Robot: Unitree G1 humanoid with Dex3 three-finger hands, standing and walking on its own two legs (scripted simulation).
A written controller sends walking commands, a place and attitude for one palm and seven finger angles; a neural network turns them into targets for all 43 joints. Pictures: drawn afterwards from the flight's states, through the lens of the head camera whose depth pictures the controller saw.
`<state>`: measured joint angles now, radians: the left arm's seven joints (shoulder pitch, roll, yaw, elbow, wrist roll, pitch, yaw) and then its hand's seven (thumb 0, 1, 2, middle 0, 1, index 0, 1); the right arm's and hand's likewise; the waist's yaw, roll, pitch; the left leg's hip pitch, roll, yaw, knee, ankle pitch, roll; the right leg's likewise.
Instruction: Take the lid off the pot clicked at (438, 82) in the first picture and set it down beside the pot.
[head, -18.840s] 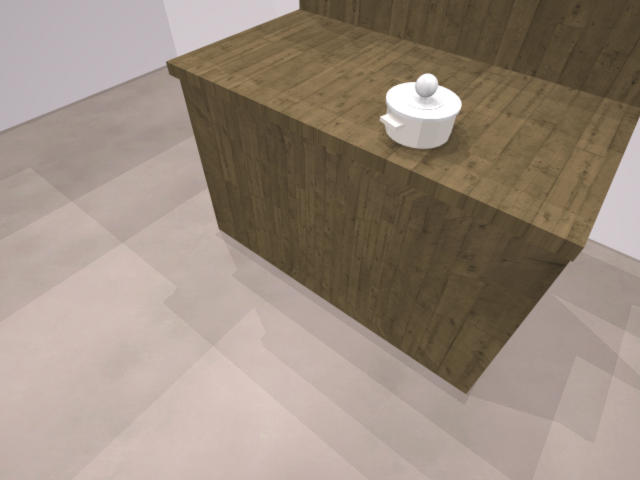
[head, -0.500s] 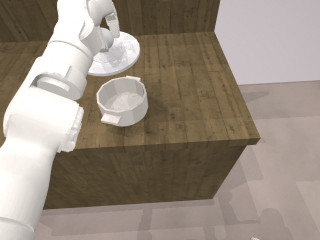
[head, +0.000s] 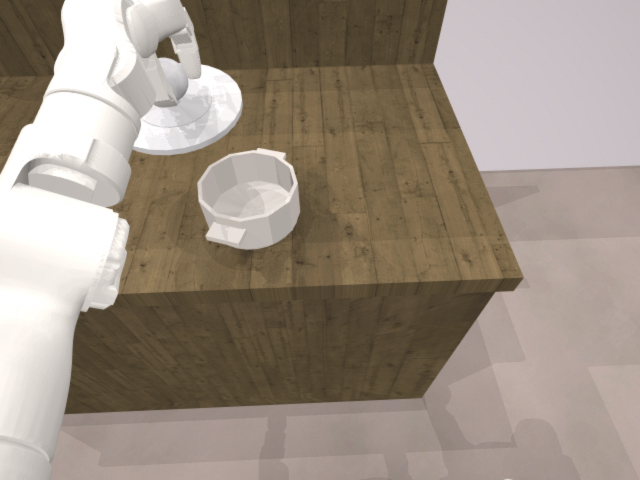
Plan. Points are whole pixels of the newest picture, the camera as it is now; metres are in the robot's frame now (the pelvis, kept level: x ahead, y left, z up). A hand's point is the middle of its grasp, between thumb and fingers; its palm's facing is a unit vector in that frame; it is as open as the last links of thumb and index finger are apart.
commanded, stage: move the lid sideways beside the pot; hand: left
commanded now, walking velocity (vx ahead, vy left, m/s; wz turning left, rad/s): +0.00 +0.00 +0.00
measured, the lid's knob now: (166, 80) +0.53 +0.15 +0.22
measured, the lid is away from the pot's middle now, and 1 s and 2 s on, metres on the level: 0.07 0.19 0.23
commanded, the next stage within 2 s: lower the lid onto the table in 1.52 s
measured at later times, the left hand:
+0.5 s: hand (95, 83) +0.50 +0.22 +0.24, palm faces -0.29 -0.09 -0.95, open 7.7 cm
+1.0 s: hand (44, 93) +0.49 +0.27 +0.24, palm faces -0.30 -0.08 -0.95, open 7.7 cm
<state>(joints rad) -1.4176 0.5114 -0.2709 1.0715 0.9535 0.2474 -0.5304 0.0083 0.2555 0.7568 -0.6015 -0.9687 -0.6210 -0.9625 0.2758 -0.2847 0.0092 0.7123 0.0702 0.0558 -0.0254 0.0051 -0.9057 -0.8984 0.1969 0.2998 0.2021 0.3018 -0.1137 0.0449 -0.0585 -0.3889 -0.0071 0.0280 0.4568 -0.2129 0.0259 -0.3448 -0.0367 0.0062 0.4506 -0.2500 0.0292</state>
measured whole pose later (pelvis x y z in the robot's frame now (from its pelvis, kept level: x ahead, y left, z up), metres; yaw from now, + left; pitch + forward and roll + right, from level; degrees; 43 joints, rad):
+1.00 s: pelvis +0.00 +0.01 +0.00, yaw +0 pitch +9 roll -1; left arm -1.36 0.77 -0.20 1.06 0.98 0.10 -0.59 0.01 0.26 0.76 -0.60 -0.97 -0.62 -0.96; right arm 0.29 -0.29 0.01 0.71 0.09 0.10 -0.04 0.00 -0.91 -0.90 0.20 0.30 0.20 0.30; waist -0.12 0.03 -0.03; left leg -0.42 0.00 0.02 0.51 -0.24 0.04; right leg -0.34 -0.03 0.00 0.43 -0.24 0.04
